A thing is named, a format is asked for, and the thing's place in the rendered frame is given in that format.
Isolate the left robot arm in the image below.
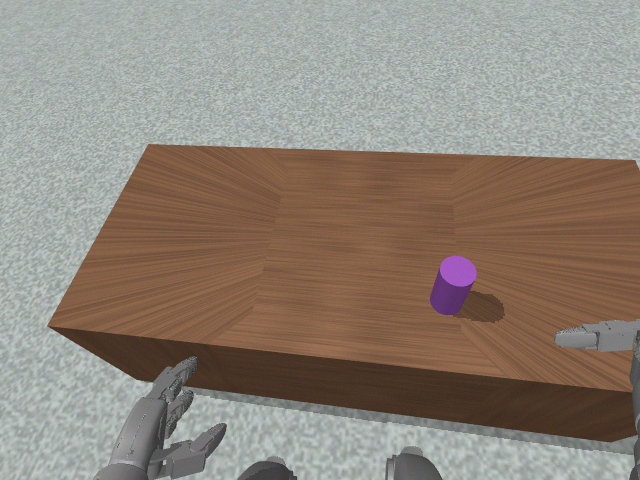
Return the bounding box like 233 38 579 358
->
93 464 148 480

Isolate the can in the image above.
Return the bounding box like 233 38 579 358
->
430 256 477 315

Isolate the right robot hand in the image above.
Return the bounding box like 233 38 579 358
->
554 319 640 352

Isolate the left robot hand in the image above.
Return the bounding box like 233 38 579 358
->
108 356 227 480

